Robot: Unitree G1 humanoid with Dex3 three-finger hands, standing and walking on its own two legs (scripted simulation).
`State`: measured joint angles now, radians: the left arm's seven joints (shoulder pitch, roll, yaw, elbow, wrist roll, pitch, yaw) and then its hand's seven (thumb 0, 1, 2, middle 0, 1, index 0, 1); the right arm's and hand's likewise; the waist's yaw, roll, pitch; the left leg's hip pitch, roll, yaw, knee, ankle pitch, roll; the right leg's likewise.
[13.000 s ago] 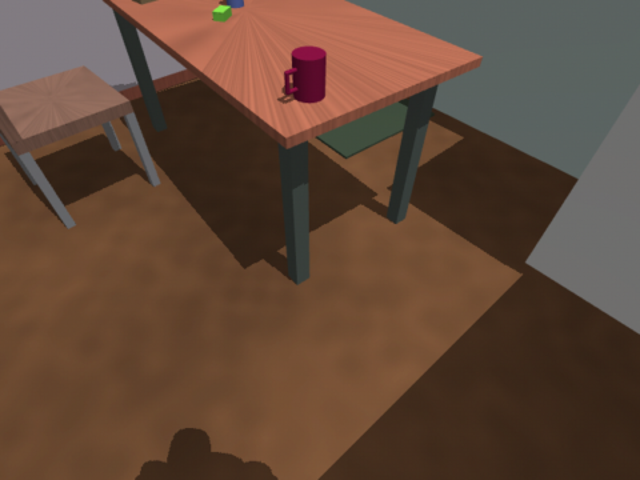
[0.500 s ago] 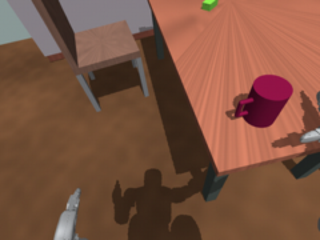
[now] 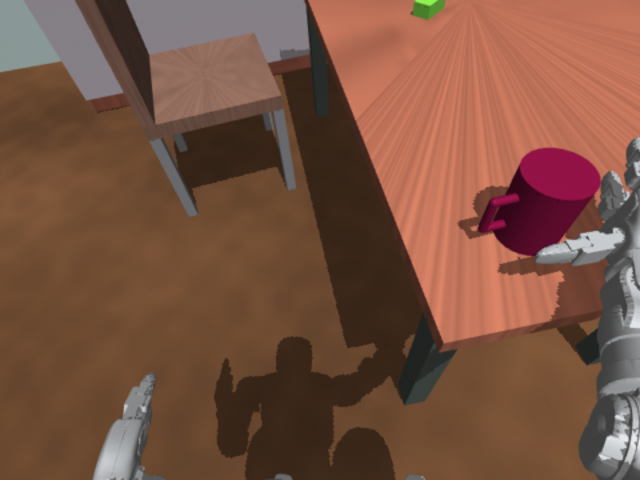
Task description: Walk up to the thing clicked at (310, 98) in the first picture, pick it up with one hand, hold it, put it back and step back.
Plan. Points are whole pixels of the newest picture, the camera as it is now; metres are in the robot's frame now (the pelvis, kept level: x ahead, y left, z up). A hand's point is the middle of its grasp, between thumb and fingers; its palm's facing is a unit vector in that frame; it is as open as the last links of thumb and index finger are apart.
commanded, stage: rest palm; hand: right
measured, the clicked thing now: (528, 207) +0.47 -0.21 +0.08
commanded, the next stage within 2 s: close in 0.20 s
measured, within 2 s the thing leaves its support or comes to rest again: leaves its support in 1.54 s
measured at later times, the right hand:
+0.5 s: hand (549, 206) +0.46 -0.23 +0.09, palm faces +0.24 +0.97 +0.03, open 17.0 cm
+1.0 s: hand (559, 199) +0.46 -0.24 +0.10, palm faces +0.25 +0.97 +0.03, open 11.4 cm
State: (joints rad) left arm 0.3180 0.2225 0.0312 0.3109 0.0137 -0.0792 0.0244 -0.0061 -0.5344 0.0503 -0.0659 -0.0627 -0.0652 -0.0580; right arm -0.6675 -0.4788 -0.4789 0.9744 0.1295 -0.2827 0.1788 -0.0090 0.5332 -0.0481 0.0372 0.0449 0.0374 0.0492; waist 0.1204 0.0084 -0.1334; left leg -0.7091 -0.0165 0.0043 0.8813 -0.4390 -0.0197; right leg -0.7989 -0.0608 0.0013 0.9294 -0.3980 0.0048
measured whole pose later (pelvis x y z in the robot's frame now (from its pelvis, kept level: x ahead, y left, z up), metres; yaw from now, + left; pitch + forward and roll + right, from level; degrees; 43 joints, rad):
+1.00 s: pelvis +0.00 +0.00 +0.00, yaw +0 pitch +14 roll +2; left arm 0.35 0.23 0.05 0.25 0.01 -0.05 0.01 -0.01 -0.54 0.06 -0.05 -0.06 -0.05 -0.05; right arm -0.71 -0.43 -0.42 0.99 0.11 -0.29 0.07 -0.01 0.34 -0.36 0.80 0.58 0.82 0.59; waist 0.12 0.01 -0.13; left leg -0.68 -0.01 0.00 0.86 -0.43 -0.02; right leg -0.77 -0.06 0.00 0.90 -0.39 0.00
